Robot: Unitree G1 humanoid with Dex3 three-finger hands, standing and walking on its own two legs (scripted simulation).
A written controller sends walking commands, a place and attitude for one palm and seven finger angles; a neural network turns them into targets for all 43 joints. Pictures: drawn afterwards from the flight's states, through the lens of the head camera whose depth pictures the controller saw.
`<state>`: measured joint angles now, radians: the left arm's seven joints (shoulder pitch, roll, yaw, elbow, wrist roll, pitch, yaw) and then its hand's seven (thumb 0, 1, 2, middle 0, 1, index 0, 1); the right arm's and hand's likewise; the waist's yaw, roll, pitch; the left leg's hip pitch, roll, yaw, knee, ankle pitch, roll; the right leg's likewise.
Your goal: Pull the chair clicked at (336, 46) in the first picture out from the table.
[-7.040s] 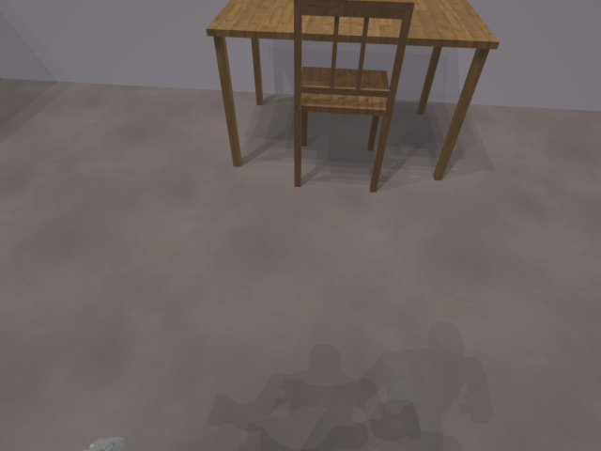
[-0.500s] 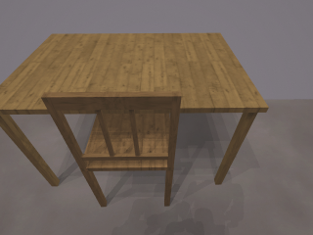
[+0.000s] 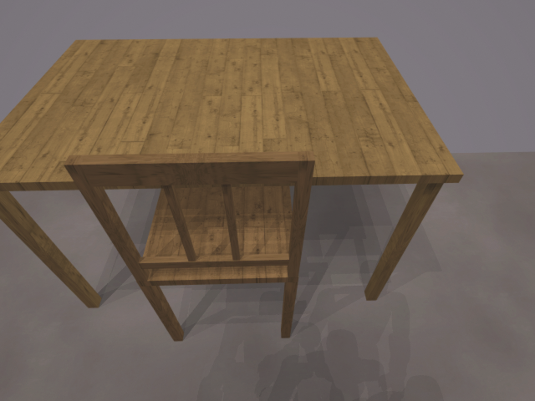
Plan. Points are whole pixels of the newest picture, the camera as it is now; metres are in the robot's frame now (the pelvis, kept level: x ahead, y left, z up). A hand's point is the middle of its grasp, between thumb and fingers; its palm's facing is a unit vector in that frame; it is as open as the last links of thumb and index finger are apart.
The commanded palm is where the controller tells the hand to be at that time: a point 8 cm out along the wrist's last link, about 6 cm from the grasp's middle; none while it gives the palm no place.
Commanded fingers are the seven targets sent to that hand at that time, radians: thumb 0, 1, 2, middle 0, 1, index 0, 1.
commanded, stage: look again from close up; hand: left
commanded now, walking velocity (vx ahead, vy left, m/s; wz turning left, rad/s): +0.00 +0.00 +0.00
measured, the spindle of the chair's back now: (181, 225) +0.47 +0.22 -0.09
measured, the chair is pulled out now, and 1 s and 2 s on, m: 0.00 0.00 0.00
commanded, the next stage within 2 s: none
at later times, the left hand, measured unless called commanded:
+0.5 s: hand out of the picture +0.02 +0.14 -0.17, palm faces +0.01 -0.98 -0.19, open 7.3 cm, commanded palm none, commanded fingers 0.00 0.90 0.90 -0.20 -0.30 -0.20 -0.30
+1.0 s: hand out of the picture +0.02 +0.11 -0.17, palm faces +0.02 -0.98 -0.19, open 7.3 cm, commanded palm none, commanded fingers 0.00 0.90 0.90 -0.20 -0.30 -0.20 -0.30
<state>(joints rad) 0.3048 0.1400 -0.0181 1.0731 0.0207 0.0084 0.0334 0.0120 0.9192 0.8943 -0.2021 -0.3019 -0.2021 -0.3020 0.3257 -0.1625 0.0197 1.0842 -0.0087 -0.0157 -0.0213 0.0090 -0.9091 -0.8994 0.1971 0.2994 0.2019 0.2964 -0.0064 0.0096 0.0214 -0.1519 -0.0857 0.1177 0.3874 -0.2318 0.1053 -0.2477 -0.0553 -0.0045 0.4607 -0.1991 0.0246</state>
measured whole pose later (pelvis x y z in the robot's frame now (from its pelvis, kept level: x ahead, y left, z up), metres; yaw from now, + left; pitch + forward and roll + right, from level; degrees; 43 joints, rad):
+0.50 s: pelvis +0.03 -0.03 +0.00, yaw +0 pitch -1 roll +0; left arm 0.29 0.14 -0.02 1.12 0.01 -0.01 0.04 0.02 0.93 0.89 -0.20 -0.30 -0.20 -0.30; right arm 0.27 -0.16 0.02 1.13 0.00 -0.03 -0.04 0.01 -0.91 -0.90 0.20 0.30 0.20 0.30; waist 0.00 0.01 0.03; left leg -0.10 -0.05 0.10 0.38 -0.27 0.06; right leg -0.19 -0.02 -0.02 0.45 -0.24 0.00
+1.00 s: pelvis +0.03 -0.05 +0.00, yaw +0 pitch -1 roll +0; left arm 0.32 0.13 -0.03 1.12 0.01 -0.02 0.04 0.01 0.92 0.89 -0.20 -0.30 -0.20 -0.30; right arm 0.30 -0.13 0.03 1.16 0.00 -0.03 -0.03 0.01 -0.91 -0.90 0.20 0.30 0.20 0.30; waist 0.00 0.01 0.02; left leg -0.08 -0.01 0.09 0.36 -0.26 0.03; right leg -0.17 0.02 -0.04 0.41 -0.23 -0.03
